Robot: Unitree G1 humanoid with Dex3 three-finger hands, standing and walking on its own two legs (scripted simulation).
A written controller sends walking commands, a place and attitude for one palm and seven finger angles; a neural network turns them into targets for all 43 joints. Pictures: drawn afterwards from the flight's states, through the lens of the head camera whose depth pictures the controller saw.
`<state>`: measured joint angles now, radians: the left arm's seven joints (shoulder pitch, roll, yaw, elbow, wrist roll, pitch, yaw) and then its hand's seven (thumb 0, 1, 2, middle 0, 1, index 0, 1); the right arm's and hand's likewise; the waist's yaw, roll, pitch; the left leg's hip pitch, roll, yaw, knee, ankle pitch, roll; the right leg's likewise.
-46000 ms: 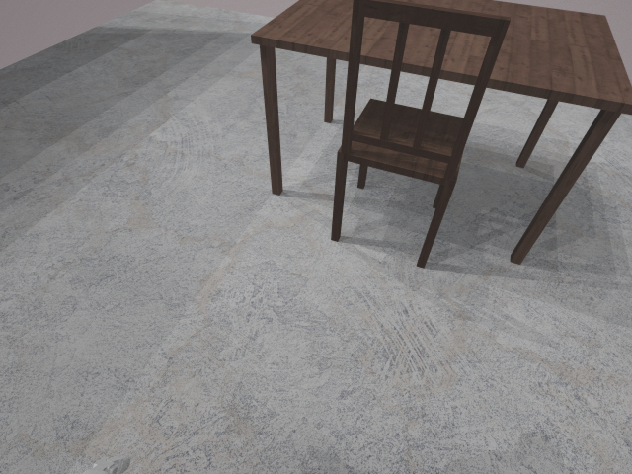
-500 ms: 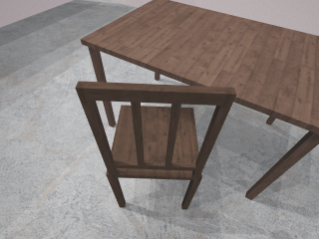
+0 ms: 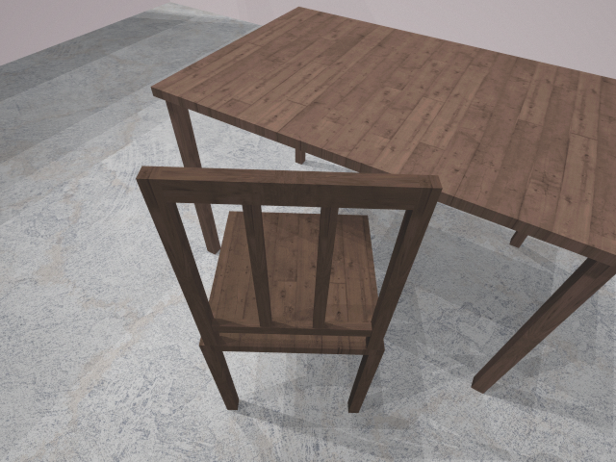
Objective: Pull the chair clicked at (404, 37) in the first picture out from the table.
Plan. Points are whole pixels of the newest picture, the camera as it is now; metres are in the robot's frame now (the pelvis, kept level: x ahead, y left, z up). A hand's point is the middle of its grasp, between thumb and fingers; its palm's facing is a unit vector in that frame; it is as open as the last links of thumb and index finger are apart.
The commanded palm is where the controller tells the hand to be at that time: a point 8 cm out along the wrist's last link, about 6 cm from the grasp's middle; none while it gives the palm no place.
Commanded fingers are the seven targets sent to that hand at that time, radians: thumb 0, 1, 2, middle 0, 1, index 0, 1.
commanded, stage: look again from close up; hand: left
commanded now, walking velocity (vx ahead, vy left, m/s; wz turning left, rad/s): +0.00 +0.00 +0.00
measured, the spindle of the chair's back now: (260, 273) +0.42 +0.11 -0.05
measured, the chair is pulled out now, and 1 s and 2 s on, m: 0.21 0.21 0.21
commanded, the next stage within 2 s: none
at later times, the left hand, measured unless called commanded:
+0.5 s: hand out of the picture -0.04 +0.14 -0.18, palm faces +0.04 -0.99 -0.15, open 7.4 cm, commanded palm none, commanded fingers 0.00 0.90 0.90 -0.20 -0.30 -0.20 -0.30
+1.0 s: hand out of the picture -0.04 +0.12 -0.17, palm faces +0.05 -0.99 -0.15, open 7.4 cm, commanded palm none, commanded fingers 0.00 0.90 0.90 -0.20 -0.30 -0.20 -0.30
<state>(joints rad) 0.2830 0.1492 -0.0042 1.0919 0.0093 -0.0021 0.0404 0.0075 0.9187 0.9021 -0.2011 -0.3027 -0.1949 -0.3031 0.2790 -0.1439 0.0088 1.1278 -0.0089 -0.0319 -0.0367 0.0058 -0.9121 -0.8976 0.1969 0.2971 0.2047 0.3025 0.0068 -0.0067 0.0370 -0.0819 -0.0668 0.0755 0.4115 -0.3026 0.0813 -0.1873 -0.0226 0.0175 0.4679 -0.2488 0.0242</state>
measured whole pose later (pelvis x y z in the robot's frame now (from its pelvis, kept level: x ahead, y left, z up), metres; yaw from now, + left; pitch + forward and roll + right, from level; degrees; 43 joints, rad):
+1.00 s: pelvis -0.02 -0.03 +0.00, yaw +0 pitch -1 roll +0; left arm 0.34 0.11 -0.01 1.12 0.01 -0.02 0.04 0.00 0.91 0.90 -0.20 -0.30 -0.19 -0.30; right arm 0.32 -0.11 0.01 1.16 0.00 -0.03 -0.04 0.00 -0.91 -0.90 0.20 0.30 0.20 0.30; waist 0.01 -0.01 0.02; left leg -0.11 -0.04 0.07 0.40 -0.27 0.05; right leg -0.21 0.01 0.01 0.44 -0.21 -0.01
